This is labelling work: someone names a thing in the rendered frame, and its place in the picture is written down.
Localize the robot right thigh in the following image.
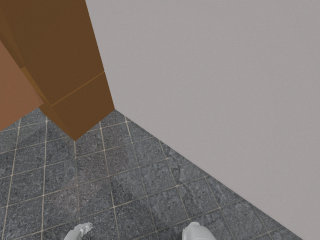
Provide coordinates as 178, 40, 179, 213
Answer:
182, 224, 216, 240

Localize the robot left hand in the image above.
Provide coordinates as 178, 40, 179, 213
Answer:
64, 222, 93, 240

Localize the robot right shin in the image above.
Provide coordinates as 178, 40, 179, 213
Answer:
187, 222, 200, 227

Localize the cupboard door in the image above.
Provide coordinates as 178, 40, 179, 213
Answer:
0, 41, 44, 131

